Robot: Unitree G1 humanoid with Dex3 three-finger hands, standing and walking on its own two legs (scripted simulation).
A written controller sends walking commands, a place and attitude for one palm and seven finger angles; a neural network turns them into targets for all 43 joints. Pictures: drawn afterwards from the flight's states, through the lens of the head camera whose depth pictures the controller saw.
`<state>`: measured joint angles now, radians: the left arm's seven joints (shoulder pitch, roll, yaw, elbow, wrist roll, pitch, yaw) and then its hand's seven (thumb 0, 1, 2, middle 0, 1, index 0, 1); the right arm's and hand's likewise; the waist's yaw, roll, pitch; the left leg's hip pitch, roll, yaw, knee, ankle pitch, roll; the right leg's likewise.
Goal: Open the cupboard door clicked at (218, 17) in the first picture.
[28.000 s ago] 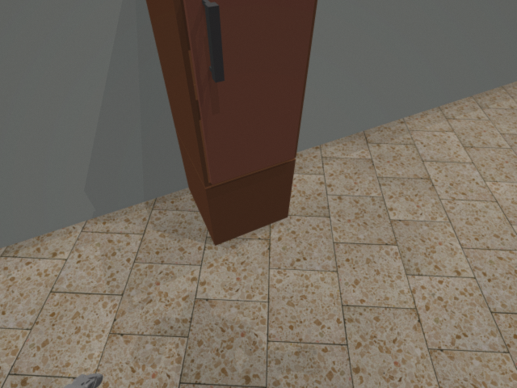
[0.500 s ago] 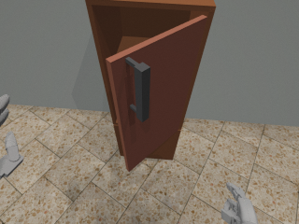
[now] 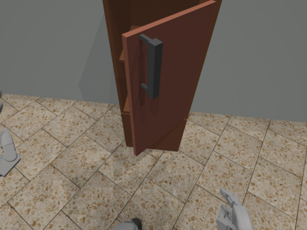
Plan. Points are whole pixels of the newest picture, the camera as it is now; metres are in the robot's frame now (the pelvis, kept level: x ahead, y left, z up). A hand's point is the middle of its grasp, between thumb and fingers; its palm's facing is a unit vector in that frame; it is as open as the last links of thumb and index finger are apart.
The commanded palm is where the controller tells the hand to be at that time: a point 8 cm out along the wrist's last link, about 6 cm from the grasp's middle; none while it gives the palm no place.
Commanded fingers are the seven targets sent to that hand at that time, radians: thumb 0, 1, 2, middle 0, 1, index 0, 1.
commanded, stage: step back with the hand held close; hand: left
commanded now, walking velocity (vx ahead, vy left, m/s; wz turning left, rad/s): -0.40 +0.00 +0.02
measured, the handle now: (148, 68) +0.48 +0.06 +0.17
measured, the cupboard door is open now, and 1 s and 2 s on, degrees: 48 48 48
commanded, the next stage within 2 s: stop stepping back and stand still in 0.10 s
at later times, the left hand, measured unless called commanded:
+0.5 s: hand out of the picture +0.06 +0.26 +0.18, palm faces +0.42 -0.78 -0.47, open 7.4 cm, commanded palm +0.02 +0.29 +0.19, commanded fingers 0.00 0.90 0.90 -0.20 -0.30 -0.20 -0.30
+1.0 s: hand out of the picture +0.04 +0.26 +0.17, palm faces +0.45 -0.75 -0.48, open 7.4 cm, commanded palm -0.02 +0.30 +0.19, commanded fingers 0.00 0.90 0.90 -0.20 -0.30 -0.20 -0.30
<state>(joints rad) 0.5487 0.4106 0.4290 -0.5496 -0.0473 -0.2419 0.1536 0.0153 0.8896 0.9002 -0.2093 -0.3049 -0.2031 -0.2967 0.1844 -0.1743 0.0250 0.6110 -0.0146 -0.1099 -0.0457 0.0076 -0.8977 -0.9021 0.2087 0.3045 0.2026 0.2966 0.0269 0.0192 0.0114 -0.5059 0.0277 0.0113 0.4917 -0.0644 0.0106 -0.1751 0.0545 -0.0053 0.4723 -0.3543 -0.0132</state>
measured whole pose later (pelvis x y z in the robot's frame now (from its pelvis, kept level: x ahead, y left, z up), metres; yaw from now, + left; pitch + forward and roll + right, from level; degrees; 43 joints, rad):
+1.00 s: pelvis -0.14 +0.00 +0.01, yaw +2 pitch -1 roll +1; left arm 0.54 0.39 0.40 -0.44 -0.02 -0.22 0.14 0.01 0.89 0.90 -0.21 -0.31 -0.21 -0.30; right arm 0.24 -0.19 0.01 0.67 -0.01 -0.11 -0.06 0.01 -0.90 -0.90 0.21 0.30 0.20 0.30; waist 0.01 0.01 0.00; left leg -0.38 0.01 0.01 0.91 -0.40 0.00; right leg -0.26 0.03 -0.08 0.53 -0.27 -0.08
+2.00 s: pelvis -0.15 +0.01 +0.01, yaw +6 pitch -2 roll +0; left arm 0.26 0.13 0.01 1.14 0.01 -0.01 0.03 0.01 0.91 0.90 -0.20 -0.30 -0.20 -0.29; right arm 0.30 -0.12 0.00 1.14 -0.02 0.02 -0.03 0.00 -0.90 -0.90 0.20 0.30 0.20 0.30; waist -0.01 0.03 0.03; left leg -0.20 -0.01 -0.02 0.42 -0.19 0.00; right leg -0.16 0.02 -0.04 0.43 -0.24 -0.03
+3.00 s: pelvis -0.14 +0.01 +0.02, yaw +6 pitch -1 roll +0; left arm 0.14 0.27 0.02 1.12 0.01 -0.02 0.01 0.01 0.91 0.90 -0.20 -0.30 -0.20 -0.29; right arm 0.13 -0.28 -0.01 1.12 -0.02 0.00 -0.02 0.00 -0.90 -0.90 0.21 0.30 0.20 0.30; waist -0.01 0.02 0.06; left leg -0.15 -0.01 -0.01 0.35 -0.17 0.00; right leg -0.11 0.02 -0.03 0.34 -0.21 -0.03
